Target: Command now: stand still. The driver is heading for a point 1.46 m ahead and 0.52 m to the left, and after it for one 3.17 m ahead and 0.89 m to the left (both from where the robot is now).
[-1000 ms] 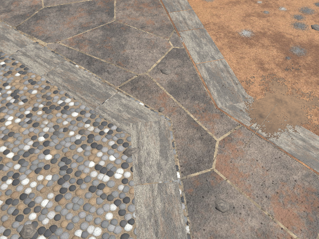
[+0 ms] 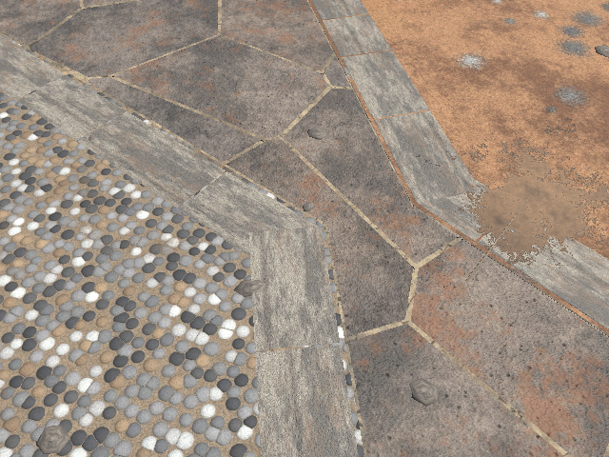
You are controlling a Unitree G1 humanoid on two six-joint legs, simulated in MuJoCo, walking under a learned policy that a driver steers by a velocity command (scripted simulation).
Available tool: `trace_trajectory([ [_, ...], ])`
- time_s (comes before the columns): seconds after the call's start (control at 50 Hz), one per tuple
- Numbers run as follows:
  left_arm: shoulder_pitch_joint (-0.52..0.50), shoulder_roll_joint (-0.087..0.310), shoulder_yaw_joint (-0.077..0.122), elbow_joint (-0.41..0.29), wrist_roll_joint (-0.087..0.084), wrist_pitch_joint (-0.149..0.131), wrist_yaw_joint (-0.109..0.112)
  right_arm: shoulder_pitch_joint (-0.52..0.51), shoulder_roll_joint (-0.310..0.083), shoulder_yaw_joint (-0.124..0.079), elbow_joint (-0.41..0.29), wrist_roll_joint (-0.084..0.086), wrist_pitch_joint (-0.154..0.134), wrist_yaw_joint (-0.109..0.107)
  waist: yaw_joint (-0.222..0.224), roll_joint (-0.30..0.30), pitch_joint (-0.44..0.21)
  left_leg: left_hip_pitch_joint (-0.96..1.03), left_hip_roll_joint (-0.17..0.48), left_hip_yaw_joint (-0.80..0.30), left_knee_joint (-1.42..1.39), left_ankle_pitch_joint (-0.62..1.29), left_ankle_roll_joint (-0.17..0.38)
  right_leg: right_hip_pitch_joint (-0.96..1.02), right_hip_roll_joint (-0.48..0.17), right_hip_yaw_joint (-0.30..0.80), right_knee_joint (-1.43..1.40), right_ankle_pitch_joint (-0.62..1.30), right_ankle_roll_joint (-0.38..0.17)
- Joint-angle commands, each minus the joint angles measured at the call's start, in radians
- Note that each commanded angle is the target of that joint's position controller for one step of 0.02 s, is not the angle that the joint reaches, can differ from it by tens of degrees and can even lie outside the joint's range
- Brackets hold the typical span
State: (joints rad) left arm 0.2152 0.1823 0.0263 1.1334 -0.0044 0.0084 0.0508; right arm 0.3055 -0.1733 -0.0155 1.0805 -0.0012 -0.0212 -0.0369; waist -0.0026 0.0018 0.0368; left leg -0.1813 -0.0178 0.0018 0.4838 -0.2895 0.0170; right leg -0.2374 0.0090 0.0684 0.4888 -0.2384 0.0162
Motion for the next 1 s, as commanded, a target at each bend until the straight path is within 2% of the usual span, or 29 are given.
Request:
trace_trajectory([
  [0.02,0.045,0.092,0.013,-0.019,0.000,-0.005,0.003,0.075,-0.086,-0.014,-0.013,0.000,-0.005,-0.002,0.000,0.002,0.016,-0.065,0.037,-0.032,-0.104,0.106,0.016,0.032,-0.016,0.005,-0.062,0.142,-0.035],
  [0.12,0.054,0.089,0.013,-0.020,0.000,-0.006,0.003,0.081,-0.082,-0.015,-0.013,0.001,-0.005,-0.003,0.000,0.002,0.018,-0.065,0.036,-0.033,-0.103,0.107,0.017,0.031,-0.016,0.003,-0.061,0.142,-0.034],
  [0.14,0.089,0.072,0.010,-0.004,-0.002,-0.005,0.004,0.117,-0.079,-0.016,0.006,0.003,-0.002,-0.005,-0.002,0.017,-0.031,-0.044,0.024,-0.026,-0.119,-0.116,0.028,0.044,0.015,-0.033,-0.041,-0.060,-0.038],
  [0.16,0.099,0.092,0.019,-0.006,-0.014,-0.006,0.003,0.124,-0.123,-0.032,0.002,0.017,0.002,-0.008,-0.008,0.047,0.003,-0.065,0.036,-0.065,-0.130,-0.407,0.063,-0.025,0.048,-0.065,0.014,-0.345,-0.053],
  [0.18,0.055,0.111,0.025,-0.033,-0.016,-0.019,-0.001,0.165,-0.156,-0.042,-0.001,0.027,-0.003,-0.009,-0.034,0.074,0.068,-0.073,0.110,-0.177,-0.187,-0.624,0.115,-0.161,0.035,-0.054,0.072,-0.473,-0.066],
  [0.22,-0.093,0.053,0.008,-0.123,-0.036,-0.069,-0.024,0.170,-0.236,-0.072,-0.017,0.037,-0.037,-0.007,-0.064,0.219,0.165,-0.032,0.384,-0.538,-0.396,-0.650,0.247,-0.350,-0.026,-0.091,0.322,-0.173,-0.063],
  [0.24,-0.130,0.089,0.019,-0.142,-0.031,-0.087,-0.032,0.151,-0.216,-0.071,-0.035,0.019,-0.053,-0.006,-0.064,0.164,0.166,-0.012,0.423,-0.581,-0.416,-0.537,0.261,-0.426,-0.072,-0.043,0.443,-0.181,-0.069],
  [0.28,-0.080,0.083,0.025,-0.147,-0.030,-0.112,-0.042,0.062,-0.168,-0.059,-0.084,0.020,-0.075,0.006,-0.009,0.113,0.107,0.039,0.377,-0.474,-0.379,-0.391,0.208,-0.470,-0.120,-0.017,0.487,-0.154,-0.084],
  [0.34,-0.043,0.077,0.030,-0.138,-0.032,-0.133,-0.046,0.037,-0.200,-0.067,-0.109,0.044,-0.073,0.010,0.014,0.149,0.055,-0.091,0.231,-0.214,-0.357,-0.253,0.138,-0.157,-0.057,-0.133,0.190,-0.111,-0.061],
  [0.36,-0.008,0.059,0.029,-0.156,0.048,-0.095,-0.082,0.055,-0.210,-0.078,-0.080,-0.042,-0.053,0.024,0.034,0.141,0.033,-0.133,0.186,-0.163,-0.326,-0.330,0.163,-0.044,0.012,-0.218,0.113,-0.181,-0.054],
  [0.4,0.160,0.050,0.041,-0.112,0.035,-0.071,-0.080,0.009,-0.205,-0.085,-0.097,-0.038,-0.040,0.029,0.110,0.061,0.045,-0.313,0.154,-0.110,-0.170,-0.359,0.172,0.232,0.061,-0.298,0.005,-0.041,-0.039],
  [0.42,0.314,0.080,0.054,-0.069,0.036,-0.082,-0.068,-0.018,-0.179,-0.078,-0.111,-0.043,-0.047,0.032,0.180,-0.049,-0.004,-0.427,0.098,-0.052,0.088,-0.246,0.160,0.422,0.013,-0.203,-0.023,-0.103,-0.045],
  [0.44,0.486,0.173,0.068,-0.046,0.068,-0.097,-0.054,-0.121,-0.065,-0.048,-0.173,-0.050,-0.065,0.038,0.249,-0.314,-0.062,-0.588,0.008,0.025,0.556,-0.237,0.120,0.485,-0.269,0.218,-0.174,-0.465,-0.078],
  [0.46,0.419,0.202,0.056,-0.061,0.070,-0.096,-0.050,-0.125,-0.013,-0.037,-0.233,-0.027,-0.080,0.053,0.161,-0.338,-0.023,-0.791,-0.062,-0.107,0.748,-0.172,0.134,0.405,-0.407,0.715,-0.406,-0.744,-0.165],
  [0.48,0.273,0.213,0.059,-0.099,0.058,-0.095,-0.048,-0.162,-0.054,-0.039,-0.258,-0.031,-0.082,0.067,0.081,-0.184,0.067,-0.872,0.061,-0.121,0.835,-0.037,0.140,0.329,-0.452,0.684,-0.400,-0.766,-0.208],
  [0.5,0.189,0.178,0.052,-0.135,0.044,-0.105,-0.056,-0.170,-0.103,-0.046,-0.254,-0.038,-0.084,0.082,0.055,-0.057,0.057,-0.829,0.115,-0.091,0.813,0.078,0.123,0.274,-0.399,0.544,-0.366,-0.616,-0.200],
  [0.52,0.169,0.165,0.047,-0.143,0.037,-0.113,-0.061,-0.137,-0.110,-0.050,-0.236,-0.048,-0.080,0.090,0.028,-0.027,0.027,-0.746,0.138,-0.078,0.765,0.107,0.099,0.229,-0.336,0.411,-0.373,-0.499,-0.185],
  [0.56,0.189,0.115,0.031,-0.132,0.033,-0.130,-0.054,-0.130,-0.106,-0.049,-0.234,-0.057,-0.055,0.107,0.008,-0.065,0.036,-0.686,0.153,-0.036,0.738,0.141,0.055,0.175,-0.258,0.265,-0.419,-0.363,-0.176],
  [0.62,0.278,0.108,0.028,-0.106,0.029,-0.141,-0.051,-0.237,-0.095,-0.041,-0.272,-0.037,-0.028,0.108,0.025,-0.043,0.096,-0.755,0.134,0.014,0.663,0.202,0.036,0.205,-0.213,0.116,-0.455,-0.152,-0.179],
  [0.68,0.312,0.105,0.026,-0.110,0.033,-0.152,-0.048,-0.352,-0.084,-0.033,-0.317,-0.016,-0.024,0.105,0.044,-0.046,0.128,-0.721,0.074,0.008,0.492,0.258,0.047,0.212,-0.196,-0.052,-0.487,0.051,-0.156],
  [0.76,0.310,0.097,0.016,-0.112,0.021,-0.165,-0.037,-0.447,-0.061,-0.015,-0.361,-0.023,-0.025,0.113,0.044,-0.048,0.148,-0.553,0.053,0.138,0.251,0.341,0.112,0.251,-0.209,-0.213,-0.539,0.376,-0.118],
  [0.82,0.327,0.163,0.026,-0.111,0.038,-0.153,-0.017,-0.373,-0.105,-0.025,-0.349,-0.025,-0.026,0.098,-0.014,-0.130,0.029,-0.387,-0.061,0.228,0.209,0.244,0.177,0.424,-0.237,-0.294,-0.284,1.200,-0.078],
  [0.86,0.293,0.239,0.051,-0.133,0.055,-0.116,-0.003,-0.094,-0.175,-0.053,-0.280,-0.019,-0.030,0.091,-0.150,-0.190,-0.131,-0.131,-0.131,0.227,0.213,0.109,0.215,0.442,-0.256,-0.301,0.136,1.423,-0.079],
  [0.88,0.252,0.261,0.061,-0.154,0.051,-0.105,-0.006,0.110,-0.220,-0.078,-0.221,-0.021,-0.032,0.084,-0.241,-0.172,-0.213,0.099,-0.129,0.181,0.126,0.091,0.242,0.340,-0.253,-0.294,0.423,1.312,-0.087],
  [0.9,0.222,0.219,0.056,-0.170,0.056,-0.111,-0.019,0.186,-0.271,-0.106,-0.194,-0.024,-0.024,0.070,-0.245,-0.097,-0.231,0.324,-0.023,-0.014,0.132,-0.086,0.269,0.059,-0.179,-0.269,0.740,0.751,-0.084],
  [0.92,0.221,0.080,0.027,-0.271,0.028,-0.134,-0.051,0.081,-0.356,-0.126,-0.212,-0.042,-0.009,0.068,-0.090,0.244,-0.223,0.542,0.230,-0.650,-0.058,-0.235,0.454,-0.462,0.050,-0.178,1.112,-0.187,-0.021],
  [0.94,0.097,0.145,0.029,-0.332,0.022,-0.158,-0.050,0.087,-0.345,-0.130,-0.215,-0.026,-0.007,0.070,-0.122,0.107,-0.243,0.553,0.254,-0.837,-0.209,-0.257,0.455,-0.594,0.019,0.017,1.150,-0.118,-0.053],
  [0.98,0.030,0.154,0.021,-0.360,0.032,-0.179,-0.051,0.064,-0.244,-0.110,-0.193,-0.025,-0.021,0.056,-0.057,-0.094,-0.078,0.301,0.221,-0.664,-0.270,-0.107,0.370,-0.558,-0.077,0.031,0.974,-0.023,-0.068],
  [1.0,0.011,0.141,0.017,-0.370,0.049,-0.166,-0.052,0.033,-0.224,-0.101,-0.198,-0.025,-0.030,0.047,-0.016,-0.119,-0.032,0.174,0.175,-0.574,-0.275,-0.015,0.347,-0.503,-0.101,0.031,0.918,-0.038,-0.051],
])
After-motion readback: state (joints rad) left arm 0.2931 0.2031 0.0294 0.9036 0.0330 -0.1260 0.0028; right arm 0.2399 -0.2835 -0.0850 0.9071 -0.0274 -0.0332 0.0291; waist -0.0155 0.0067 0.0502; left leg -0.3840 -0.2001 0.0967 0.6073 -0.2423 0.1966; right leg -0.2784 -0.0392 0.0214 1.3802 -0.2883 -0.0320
